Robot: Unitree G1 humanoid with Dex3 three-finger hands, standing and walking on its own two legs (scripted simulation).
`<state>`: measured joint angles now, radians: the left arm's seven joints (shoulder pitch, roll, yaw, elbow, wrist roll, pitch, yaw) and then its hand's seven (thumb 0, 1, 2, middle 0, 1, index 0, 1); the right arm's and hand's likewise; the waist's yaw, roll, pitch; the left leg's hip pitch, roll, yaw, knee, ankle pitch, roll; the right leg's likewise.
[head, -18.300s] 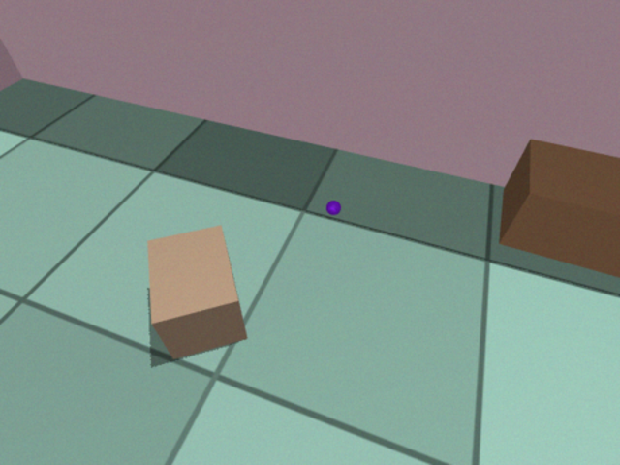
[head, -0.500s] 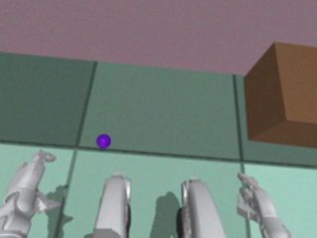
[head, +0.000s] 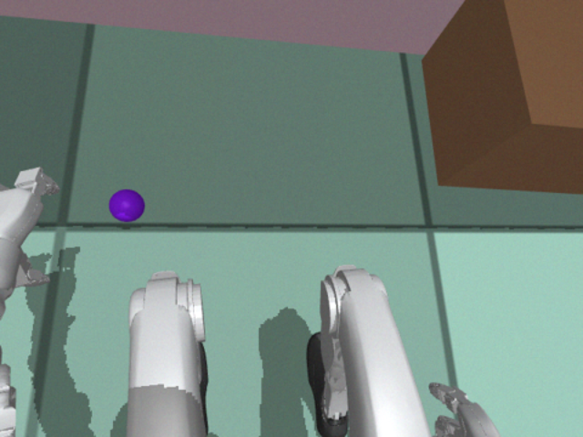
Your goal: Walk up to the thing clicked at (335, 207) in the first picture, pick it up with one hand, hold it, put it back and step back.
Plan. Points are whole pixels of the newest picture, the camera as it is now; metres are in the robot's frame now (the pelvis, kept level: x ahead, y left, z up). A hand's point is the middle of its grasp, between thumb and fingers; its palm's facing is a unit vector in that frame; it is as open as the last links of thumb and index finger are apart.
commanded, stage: rise first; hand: left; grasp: from above
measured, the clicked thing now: (127, 205) +0.50 +0.29 -0.35
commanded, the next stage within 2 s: approach in 1.14 s
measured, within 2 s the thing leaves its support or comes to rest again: neither
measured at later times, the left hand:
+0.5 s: hand (55, 219) +0.43 +0.35 -0.21, palm faces -0.43 -0.08 -0.90, open 14.1 cm
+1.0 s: hand (71, 213) +0.45 +0.35 -0.24, palm faces -0.43 -0.10 -0.90, open 14.2 cm
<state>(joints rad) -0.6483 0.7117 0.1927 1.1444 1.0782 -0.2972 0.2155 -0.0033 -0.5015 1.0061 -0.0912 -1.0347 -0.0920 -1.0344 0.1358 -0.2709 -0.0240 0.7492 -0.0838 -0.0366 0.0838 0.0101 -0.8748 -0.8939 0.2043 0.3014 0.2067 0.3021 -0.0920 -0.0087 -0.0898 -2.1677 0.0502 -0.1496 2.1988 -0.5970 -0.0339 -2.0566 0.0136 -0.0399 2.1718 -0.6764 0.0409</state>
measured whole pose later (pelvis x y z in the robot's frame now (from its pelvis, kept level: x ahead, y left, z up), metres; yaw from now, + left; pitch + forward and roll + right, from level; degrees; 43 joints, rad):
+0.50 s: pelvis +0.01 +0.01 -0.05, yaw -2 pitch +32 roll -8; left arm -0.83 0.81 0.18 1.36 1.28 -0.31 0.38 0.00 -0.51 0.99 -0.10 -0.98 -0.10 -0.97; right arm 0.07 -0.25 0.02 0.78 -0.17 -0.02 0.11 0.01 -0.91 -0.90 0.20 0.30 0.21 0.30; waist -0.15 -0.04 -0.05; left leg -2.32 0.04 -0.18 2.37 -0.63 -0.03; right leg -2.18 0.03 -0.05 2.32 -0.71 0.06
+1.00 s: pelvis +0.02 +0.01 -0.06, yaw -4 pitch +32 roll -9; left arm -0.85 0.84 0.22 1.38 1.27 -0.31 0.39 0.00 -0.55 1.02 -0.08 -1.01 -0.08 -1.01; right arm 0.07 -0.26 0.05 0.78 -0.20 -0.01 0.13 0.00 -0.91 -0.90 0.20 0.30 0.21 0.30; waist -0.18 -0.06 -0.01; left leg -2.35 0.04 -0.21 2.43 -0.67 -0.04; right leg -2.22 0.05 -0.06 2.37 -0.73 0.07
